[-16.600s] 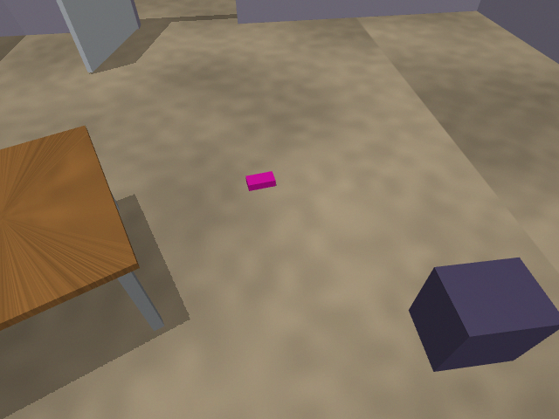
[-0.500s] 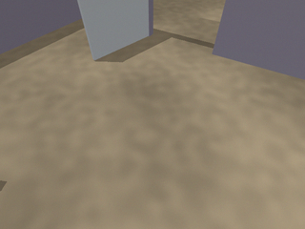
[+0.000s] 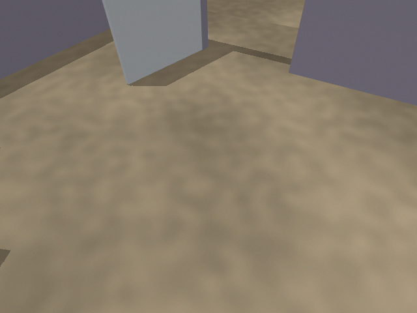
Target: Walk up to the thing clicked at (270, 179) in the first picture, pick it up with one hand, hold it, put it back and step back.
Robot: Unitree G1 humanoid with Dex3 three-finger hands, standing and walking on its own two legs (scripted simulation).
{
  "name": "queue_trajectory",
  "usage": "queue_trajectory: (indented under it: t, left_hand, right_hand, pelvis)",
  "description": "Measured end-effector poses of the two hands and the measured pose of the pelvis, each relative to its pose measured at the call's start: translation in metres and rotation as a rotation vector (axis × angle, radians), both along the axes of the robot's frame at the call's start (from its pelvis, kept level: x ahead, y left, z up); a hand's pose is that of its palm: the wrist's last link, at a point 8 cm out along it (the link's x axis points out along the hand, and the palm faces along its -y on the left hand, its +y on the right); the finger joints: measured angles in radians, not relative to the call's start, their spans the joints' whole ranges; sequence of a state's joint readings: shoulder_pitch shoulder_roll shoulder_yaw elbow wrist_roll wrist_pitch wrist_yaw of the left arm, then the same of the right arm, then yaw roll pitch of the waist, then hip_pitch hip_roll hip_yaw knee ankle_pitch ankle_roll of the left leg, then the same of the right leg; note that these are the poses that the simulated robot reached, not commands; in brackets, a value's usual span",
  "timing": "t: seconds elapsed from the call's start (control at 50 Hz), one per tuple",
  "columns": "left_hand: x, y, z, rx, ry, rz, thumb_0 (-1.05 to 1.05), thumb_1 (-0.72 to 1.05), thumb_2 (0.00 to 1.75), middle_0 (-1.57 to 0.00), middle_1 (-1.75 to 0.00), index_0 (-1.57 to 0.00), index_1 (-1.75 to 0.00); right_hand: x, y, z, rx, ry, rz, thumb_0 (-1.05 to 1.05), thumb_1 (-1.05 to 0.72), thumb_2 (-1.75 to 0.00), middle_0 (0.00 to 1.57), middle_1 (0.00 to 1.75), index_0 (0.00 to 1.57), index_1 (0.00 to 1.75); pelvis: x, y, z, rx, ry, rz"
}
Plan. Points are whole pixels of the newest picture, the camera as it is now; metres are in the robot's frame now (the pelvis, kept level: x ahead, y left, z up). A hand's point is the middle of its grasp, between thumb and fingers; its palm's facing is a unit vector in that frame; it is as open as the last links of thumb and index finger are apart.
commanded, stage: stand
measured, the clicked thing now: out of the picture +0.22 +0.48 -0.76
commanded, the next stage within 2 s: none
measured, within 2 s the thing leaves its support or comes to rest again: neither
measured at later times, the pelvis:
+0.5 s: pelvis +0.01 -0.01 +0.00, yaw +0 degrees
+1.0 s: pelvis +0.02 -0.01 +0.00, yaw +0 degrees
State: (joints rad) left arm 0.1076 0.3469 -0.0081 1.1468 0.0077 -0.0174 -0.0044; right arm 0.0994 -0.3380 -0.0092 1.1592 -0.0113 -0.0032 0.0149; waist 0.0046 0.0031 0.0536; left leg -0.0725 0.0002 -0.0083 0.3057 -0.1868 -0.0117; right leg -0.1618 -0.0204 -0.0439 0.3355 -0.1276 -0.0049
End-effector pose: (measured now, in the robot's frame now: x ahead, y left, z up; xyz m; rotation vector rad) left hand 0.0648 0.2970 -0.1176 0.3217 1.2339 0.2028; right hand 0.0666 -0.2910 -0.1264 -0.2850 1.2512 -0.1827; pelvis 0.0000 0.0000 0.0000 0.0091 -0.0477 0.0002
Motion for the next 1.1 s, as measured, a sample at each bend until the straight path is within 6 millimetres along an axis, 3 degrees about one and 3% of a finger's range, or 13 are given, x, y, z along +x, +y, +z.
queue_trajectory:
  t: [0.32,0.6,1.1]
  left_hand:
    - [0.013,-0.012,-0.001,-0.007,-0.012,-0.012,0.0,0.91,0.9,-0.2,-0.3,-0.2,-0.3]
    - [0.025,-0.012,0.001,-0.008,-0.026,-0.012,0.0,0.91,0.9,-0.2,-0.3,-0.2,-0.3]
    - [0.021,-0.011,0.001,-0.001,-0.013,-0.003,0.0,0.91,0.9,-0.2,-0.3,-0.2,-0.3]
  right_hand:
    - [0.0,-0.014,0.002,-0.013,0.014,-0.005,0.0,-0.91,-0.9,0.2,0.3,0.21,0.3]
    - [0.008,-0.013,0.002,-0.016,0.007,0.005,0.0,-0.91,-0.9,0.2,0.3,0.21,0.3]
    - [0.016,-0.014,0.003,-0.02,-0.006,0.018,0.0,-0.9,-0.9,0.2,0.3,0.21,0.3]
  pelvis:
    - [0.006,-0.009,0.0,-0.006,0.011,-0.001]
    - [0.012,-0.01,0.0,-0.007,0.012,-0.002]
    - [0.016,-0.011,0.0,-0.006,0.01,-0.002]
